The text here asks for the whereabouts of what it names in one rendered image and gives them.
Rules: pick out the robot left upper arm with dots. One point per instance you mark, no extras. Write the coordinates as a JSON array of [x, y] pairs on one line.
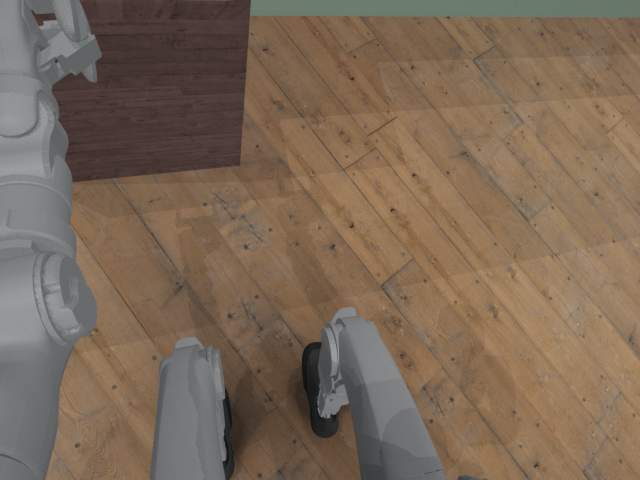
[[45, 307]]

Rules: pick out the left robot thigh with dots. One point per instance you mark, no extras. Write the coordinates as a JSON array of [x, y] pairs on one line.
[[186, 441]]

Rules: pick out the cabinet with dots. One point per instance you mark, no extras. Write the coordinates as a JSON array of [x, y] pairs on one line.
[[170, 88]]

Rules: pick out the robot left forearm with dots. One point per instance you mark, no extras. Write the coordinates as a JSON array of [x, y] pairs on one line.
[[35, 181]]

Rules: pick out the left robot hand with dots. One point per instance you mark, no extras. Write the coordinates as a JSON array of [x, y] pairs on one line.
[[67, 39]]

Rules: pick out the right robot shin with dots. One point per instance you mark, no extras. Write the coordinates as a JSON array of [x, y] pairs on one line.
[[332, 393]]

